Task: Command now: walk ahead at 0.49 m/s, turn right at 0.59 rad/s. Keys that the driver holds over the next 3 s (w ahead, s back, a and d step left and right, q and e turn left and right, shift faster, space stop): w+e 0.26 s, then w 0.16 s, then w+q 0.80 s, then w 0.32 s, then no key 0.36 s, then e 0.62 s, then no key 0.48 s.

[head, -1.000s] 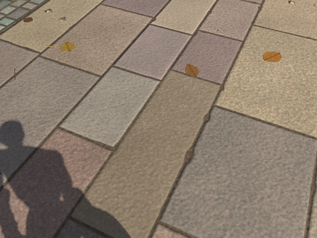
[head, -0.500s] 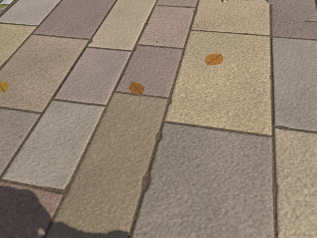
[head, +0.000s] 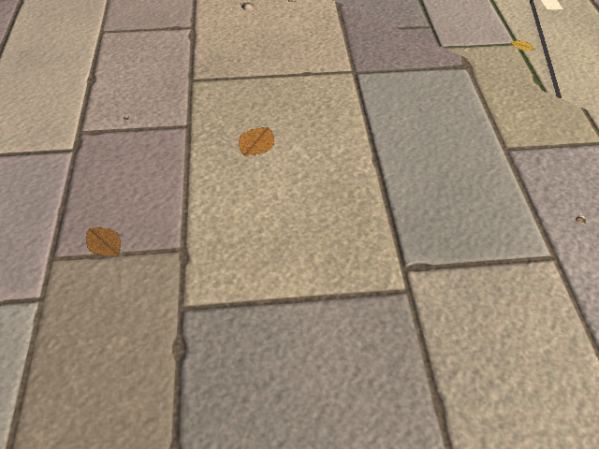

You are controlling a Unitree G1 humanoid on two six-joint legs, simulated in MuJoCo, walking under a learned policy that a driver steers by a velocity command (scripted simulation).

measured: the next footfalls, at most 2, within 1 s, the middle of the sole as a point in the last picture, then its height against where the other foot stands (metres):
right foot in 0.38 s outside the picture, level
left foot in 0.96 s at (325, 351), level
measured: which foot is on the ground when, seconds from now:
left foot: down 0.00-0.40, up 0.42-0.94, down 0.96-1.00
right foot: up 0.00-0.36, down 0.38-0.94, up 0.96-1.00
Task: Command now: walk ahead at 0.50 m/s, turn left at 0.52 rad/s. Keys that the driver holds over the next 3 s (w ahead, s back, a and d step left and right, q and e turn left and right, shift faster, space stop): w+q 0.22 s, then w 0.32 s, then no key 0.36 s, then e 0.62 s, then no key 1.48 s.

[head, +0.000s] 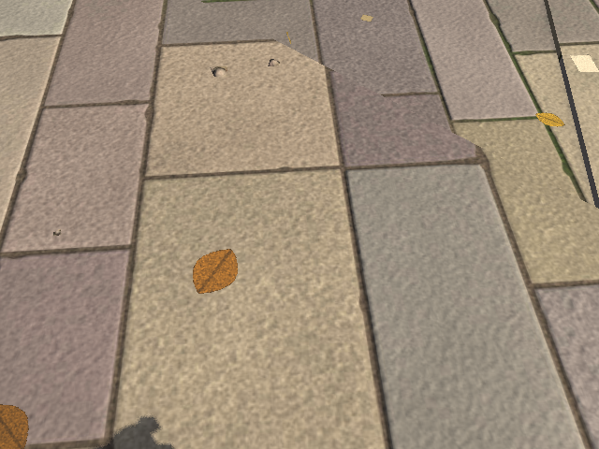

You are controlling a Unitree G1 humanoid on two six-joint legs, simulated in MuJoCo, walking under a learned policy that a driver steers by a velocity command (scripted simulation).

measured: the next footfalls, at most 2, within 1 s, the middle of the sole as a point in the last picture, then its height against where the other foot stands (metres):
right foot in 0.44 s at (366, 445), level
left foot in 0.88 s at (247, 388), level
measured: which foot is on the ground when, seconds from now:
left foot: down 0.00-0.44, up 0.46-0.86, down 0.88-1.00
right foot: up 0.00-0.42, down 0.44-0.92, up 0.94-1.00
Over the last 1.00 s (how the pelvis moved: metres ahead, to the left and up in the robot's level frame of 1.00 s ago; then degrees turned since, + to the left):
0.55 -0.10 -0.03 0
